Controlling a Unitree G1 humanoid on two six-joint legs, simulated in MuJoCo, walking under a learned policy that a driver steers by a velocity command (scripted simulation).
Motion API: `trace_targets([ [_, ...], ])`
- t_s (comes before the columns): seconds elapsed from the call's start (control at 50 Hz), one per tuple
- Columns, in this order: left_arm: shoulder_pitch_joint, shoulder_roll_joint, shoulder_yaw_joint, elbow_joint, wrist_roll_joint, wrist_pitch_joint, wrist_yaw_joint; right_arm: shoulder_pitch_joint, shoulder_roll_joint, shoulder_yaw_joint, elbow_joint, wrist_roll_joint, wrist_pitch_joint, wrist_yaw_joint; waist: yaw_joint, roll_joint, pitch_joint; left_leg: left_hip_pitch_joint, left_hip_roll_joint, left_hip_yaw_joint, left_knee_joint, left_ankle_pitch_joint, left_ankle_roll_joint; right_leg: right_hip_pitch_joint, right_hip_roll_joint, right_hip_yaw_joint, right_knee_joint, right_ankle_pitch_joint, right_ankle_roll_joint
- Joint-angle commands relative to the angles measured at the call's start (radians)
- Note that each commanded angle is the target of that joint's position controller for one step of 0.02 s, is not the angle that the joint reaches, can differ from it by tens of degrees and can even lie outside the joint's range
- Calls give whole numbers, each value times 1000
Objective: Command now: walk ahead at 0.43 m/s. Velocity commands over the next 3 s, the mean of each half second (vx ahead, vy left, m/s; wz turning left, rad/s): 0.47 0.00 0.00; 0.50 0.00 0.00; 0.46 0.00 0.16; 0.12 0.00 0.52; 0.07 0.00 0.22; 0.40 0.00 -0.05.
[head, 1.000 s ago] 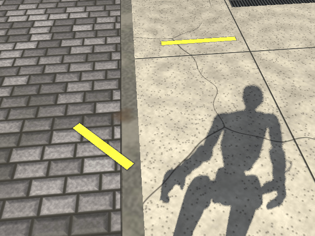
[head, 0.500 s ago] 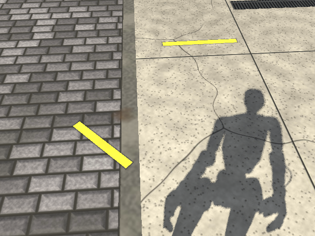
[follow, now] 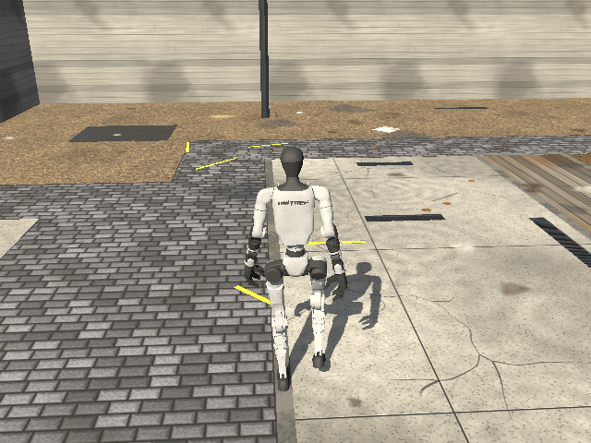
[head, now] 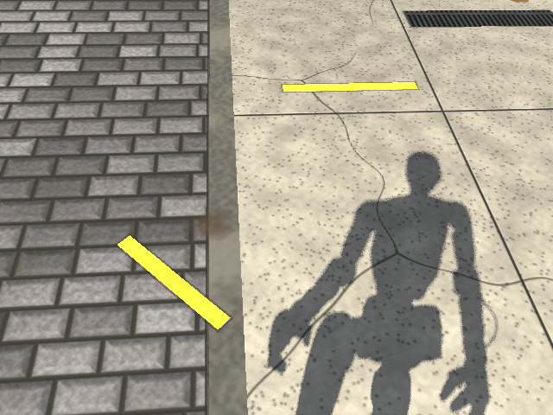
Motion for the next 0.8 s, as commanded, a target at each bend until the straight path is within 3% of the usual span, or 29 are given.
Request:
trace_targets([
  [0.02, -99, 26, 2, -77, -3, 3, -3, 91, -97, -6, -5, 2, -16, -6, -1, 111, 109, 63, 244, -169, -104, 460, 87, -225, -6, -38, -35, 55, 23],
  [0.1, -272, -1, -17, -153, -16, 6, -3, 101, -101, 2, -4, -1, -15, -13, -28, 132, 148, 2, 219, -108, -114, 581, 82, -132, 31, -96, -295, 131, 20],
  [0.14, -288, 10, -18, -171, -20, 6, 2, 101, -119, -1, 0, -2, -17, -15, -21, 146, 145, 11, 237, -97, -104, 678, 80, -48, 51, -113, -384, 145, -7],
  [0.18, -219, 41, -6, -164, -21, 1, 14, 70, -139, -5, -3, -1, -22, -17, 26, 147, 101, 46, 254, -76, -9, 926, 67, 73, 86, -115, -425, 129, -48],
  [0.22, 17, 87, 20, -92, -23, -12, 28, 36, -162, -13, -10, 0, -17, -20, 126, 140, -26, 72, 251, -56, 260, 1062, 48, 303, 123, -99, -478, 112, -88],
  [0.24, 164, 112, 36, -46, -14, -20, 38, 17, -166, -15, -18, 5, -14, -17, 191, 122, -95, -27, 223, -38, 461, 914, 38, 501, 80, -57, -536, 124, -109],
  [0.26, 307, 200, 60, -23, 10, -23, 45, 44, -114, -4, -44, 5, -12, -11, 210, -1, -208, -211, 157, 0, 773, 485, 32, 708, -166, 226, -556, -60, -154],
  [0.28, 277, 226, 69, -34, 6, -10, 34, 145, -48, -5, -45, 32, -8, 1, 124, -190, -284, -522, -37, -25, 1137, -239, 3, 846, -384, 764, -733, -148, -301],
  [0.3, 157, 192, 65, -48, -27, -7, 24, 63, -127, -22, -64, 5, -2, -1, 96, -51, -160, -613, 39, -107, 1171, -161, 24, 720, -344, 718, -796, -253, -289],
  [0.32, 70, 119, 45, -65, -33, -15, 21, -44, -131, -27, -95, -3, -5, 4, 78, -1, -31, -635, 83, -100, 1127, -74, 28, 577, -312, 566, -820, -231, -263],
  [0.34, 43, 65, 32, -58, -26, -26, 19, -81, -110, -26, -105, -3, -7, 7, 46, 50, 52, -597, 117, -96, 1061, -31, 27, 446, -267, 456, -854, -97, -231],
  [0.38, 59, 17, 12, -29, -19, -47, 28, -70, -73, -25, -103, -22, 16, 17, -10, 34, 60, -493, 151, -97, 964, -11, 9, 328, -191, 304, -873, 71, -177],
  [0.44, 139, 46, 13, 3, -22, -66, 33, -106, -61, -28, -124, -24, 41, 28, -26, 5, 67, -519, 161, -59, 878, 19, -16, 321, -158, 202, -892, 220, -169],
  [0.52, 218, 60, 8, 14, -26, -64, 33, -313, -79, -29, -200, -19, 50, 36, 14, -3, 107, -646, 177, -7, 694, 168, -49, 376, -124, 129, -921, 323, -143],
  [0.58, 275, 54, 1, 24, -28, -63, 35, -435, -62, -18, -241, -7, 46, 39, 50, -18, 107, -622, 149, 33, 511, 256, -57, 423, -102, 82, -905, 446, -110],
  [0.68, 353, 66, -1, 51, -15, -56, 48, -553, -72, -14, -288, -3, 37, 35, 85, -37, 108, -627, 106, 59, 354, 244, -25, 606, -147, 77, -849, 588, -117],
  [0.74, 315, 88, 5, 50, -8, -54, 56, -480, -98, -27, -279, -5, 24, 25, 28, -52, 69, -494, 54, 72, 293, 124, 25, 662, -171, 56, -717, 873, -108],
  [0.76, 303, 98, 8, 50, -7, -52, 56, -379, -117, -38, -248, -5, 19, 18, -14, -57, 18, -382, 24, 78, 267, 96, 46, 665, -166, 48, -604, 971, -98],
  [0.78, 281, 101, 8, 45, -13, -49, 54, -216, -137, -52, -194, -11, 10, 9, -85, -38, -61, -185, 14, 79, 196, 149, 71, 609, -139, 22, -425, 936, -81],
  [0.8, 268, 79, 0, 18, -24, -51, 51, -43, -202, -74, -154, -36, 2, -3, -147, 11, -167, 81, 171, -86, 192, 97, 120, 407, -103, 2, -169, 651, -67],
])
